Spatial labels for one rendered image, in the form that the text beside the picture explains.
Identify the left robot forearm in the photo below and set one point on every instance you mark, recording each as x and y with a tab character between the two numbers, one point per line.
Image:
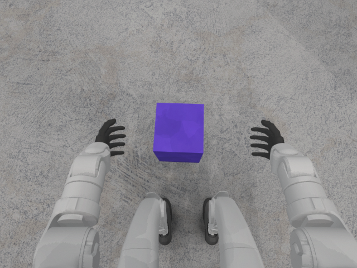
79	203

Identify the robot right thigh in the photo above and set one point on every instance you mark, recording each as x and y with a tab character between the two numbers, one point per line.
236	243

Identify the carton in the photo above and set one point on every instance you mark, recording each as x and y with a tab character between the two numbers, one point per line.
179	132

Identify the robot right hand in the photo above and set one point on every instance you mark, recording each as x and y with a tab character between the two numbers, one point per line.
274	137

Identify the robot left hand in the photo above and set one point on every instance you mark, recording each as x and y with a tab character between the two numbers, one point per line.
105	137

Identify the right robot forearm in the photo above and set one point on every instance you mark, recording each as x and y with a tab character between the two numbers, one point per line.
308	205

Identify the robot left foot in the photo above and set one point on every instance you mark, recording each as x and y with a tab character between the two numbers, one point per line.
165	239

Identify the robot left upper arm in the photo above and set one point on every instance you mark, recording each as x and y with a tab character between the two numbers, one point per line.
69	247

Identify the robot right upper arm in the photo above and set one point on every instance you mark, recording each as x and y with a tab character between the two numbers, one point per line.
322	247

